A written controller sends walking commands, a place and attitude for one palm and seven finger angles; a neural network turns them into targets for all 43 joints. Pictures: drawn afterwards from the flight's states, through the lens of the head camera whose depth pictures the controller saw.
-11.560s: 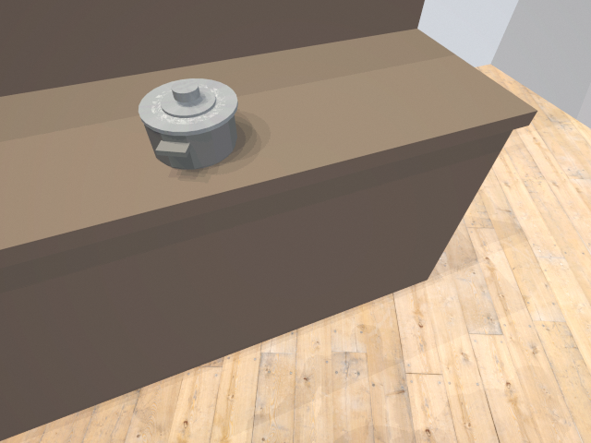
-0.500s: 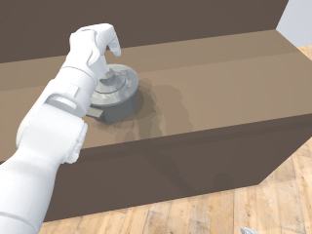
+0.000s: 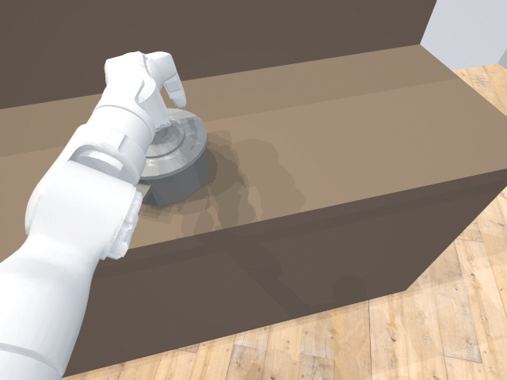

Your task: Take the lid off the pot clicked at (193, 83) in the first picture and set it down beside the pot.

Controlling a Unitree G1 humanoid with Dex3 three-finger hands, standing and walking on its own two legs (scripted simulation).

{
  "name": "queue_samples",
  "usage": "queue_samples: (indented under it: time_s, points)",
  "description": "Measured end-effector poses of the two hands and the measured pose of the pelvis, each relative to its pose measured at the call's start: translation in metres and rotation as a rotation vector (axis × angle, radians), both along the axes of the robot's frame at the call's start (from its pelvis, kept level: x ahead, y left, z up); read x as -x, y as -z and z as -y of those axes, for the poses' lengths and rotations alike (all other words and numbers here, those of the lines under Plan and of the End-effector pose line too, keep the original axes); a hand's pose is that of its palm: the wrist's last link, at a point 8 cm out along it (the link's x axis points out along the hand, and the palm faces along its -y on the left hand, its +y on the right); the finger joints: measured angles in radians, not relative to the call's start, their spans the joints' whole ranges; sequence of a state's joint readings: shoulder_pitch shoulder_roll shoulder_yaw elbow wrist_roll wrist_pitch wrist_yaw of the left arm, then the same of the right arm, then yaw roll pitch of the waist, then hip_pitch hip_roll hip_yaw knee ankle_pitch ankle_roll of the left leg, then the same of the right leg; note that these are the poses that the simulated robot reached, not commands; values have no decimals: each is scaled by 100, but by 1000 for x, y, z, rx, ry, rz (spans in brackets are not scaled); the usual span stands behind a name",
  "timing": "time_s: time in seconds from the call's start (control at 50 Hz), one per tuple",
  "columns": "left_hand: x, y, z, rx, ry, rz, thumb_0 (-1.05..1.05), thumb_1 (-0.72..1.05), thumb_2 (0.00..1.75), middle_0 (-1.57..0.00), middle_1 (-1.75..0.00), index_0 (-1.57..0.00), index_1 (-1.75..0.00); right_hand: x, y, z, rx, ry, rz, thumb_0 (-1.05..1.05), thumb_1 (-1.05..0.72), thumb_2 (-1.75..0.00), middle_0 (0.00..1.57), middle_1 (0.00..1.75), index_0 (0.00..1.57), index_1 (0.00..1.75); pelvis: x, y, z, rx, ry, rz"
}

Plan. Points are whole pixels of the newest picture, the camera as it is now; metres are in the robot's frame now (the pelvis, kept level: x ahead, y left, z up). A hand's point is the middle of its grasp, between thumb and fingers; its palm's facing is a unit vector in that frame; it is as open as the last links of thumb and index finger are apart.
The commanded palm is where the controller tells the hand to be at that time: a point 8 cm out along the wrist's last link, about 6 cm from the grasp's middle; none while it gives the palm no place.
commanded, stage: lower the open fingers around the knob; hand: left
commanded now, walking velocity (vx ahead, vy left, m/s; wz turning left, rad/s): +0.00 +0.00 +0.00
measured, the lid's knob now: (153, 128) +0.51 +0.13 +0.13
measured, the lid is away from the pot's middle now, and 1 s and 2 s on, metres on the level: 0.01 0.01 0.01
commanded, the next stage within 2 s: close the fingers and squeeze the knob in 1.54 s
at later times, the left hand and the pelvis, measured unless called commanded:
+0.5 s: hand (158, 122) +0.48 +0.11 +0.16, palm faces -0.39 -0.13 -0.91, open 10.0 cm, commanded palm +0.49 +0.12 +0.22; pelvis +0.00 +0.00 +0.00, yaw +1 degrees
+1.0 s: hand (159, 120) +0.49 +0.11 +0.16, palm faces -0.40 -0.14 -0.91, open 10.0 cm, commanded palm +0.49 +0.12 +0.21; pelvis +0.00 -0.01 +0.00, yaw +0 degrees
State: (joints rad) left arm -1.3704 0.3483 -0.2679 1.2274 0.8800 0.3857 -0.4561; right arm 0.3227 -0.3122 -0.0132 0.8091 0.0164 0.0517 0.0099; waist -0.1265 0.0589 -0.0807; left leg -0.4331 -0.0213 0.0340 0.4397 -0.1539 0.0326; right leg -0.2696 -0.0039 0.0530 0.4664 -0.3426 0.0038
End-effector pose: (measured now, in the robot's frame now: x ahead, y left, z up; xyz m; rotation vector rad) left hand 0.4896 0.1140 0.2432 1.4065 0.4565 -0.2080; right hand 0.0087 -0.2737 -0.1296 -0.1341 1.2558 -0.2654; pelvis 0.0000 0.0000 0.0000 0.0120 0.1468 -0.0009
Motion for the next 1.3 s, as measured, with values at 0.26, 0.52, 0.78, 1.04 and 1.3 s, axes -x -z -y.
queue_samples:
  time_s: [0.26, 0.52, 0.78, 1.04, 1.3]
  points:
    - [3, 18, -14, -35, -13, -7, 0, -34, 157, -86, -8, -86, -8, -24, -2, -3, 0, -21, 51, 0, -91, -90, 20, 30, 20, 29, 3, 1, 1, 3, -13, -5]
    - [4, 22, -5, -36, 10, 13, 0, -34, 157, -85, -8, -86, -8, -18, 4, -6, -23, -19, 23, 0, -91, -90, 20, 30, 20, 30, 2, 2, 2, 2, -13, -8]
    - [0, 21, -1, -45, -9, 1, 0, -34, 157, -86, -8, -86, -8, 0, 3, 2, -1, 13, -18, 0, -91, -90, 20, 30, 20, 30, 3, 2, 5, 2, -8, -10]
    - [0, 21, -5, -31, 3, 8, 0, -34, 157, -87, -9, -86, -8, 1, 1, 6, 10, 24, -19, 0, -91, -90, 20, 30, 20, 29, 0, 3, 5, 3, -2, -8]
    - [2, 22, -9, -30, 1, 13, 0, -34, 157, -85, -8, -86, -8, -14, 0, -3, 0, 10, 15, 0, -91, -90, 20, 30, 20, 30, 2, 3, 2, 4, -3, -4]
